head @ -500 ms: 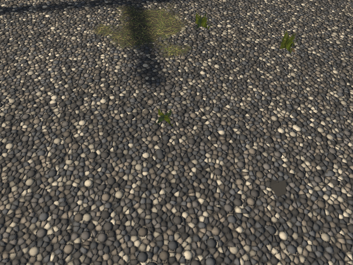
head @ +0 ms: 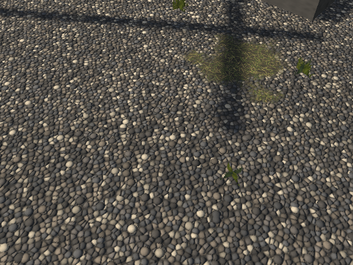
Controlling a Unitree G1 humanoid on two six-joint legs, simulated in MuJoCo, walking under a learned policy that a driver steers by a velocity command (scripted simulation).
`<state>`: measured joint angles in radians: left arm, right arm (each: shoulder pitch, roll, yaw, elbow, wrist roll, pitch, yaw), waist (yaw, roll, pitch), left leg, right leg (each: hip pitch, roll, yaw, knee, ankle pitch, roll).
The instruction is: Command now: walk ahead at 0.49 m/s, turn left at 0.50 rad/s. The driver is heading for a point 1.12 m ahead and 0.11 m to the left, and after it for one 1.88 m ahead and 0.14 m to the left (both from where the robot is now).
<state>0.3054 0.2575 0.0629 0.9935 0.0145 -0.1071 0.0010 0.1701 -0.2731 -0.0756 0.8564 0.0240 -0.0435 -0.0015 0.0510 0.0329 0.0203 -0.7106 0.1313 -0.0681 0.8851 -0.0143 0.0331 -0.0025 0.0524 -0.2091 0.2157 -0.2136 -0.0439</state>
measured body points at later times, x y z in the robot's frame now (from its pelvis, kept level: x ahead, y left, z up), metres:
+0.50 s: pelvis +0.29 +0.07 +0.01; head +0.32 +0.10 +0.45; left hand +0.40 +0.38 -0.10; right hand +0.42 -0.18 -0.10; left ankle +0.25 +0.13 -0.74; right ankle +0.49 -0.08 -0.67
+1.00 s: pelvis +0.60 +0.07 +0.00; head +0.64 +0.06 +0.45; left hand +0.63 +0.35 -0.11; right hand +0.81 -0.17 -0.09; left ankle +0.69 +0.27 -0.68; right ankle +0.60 +0.01 -0.74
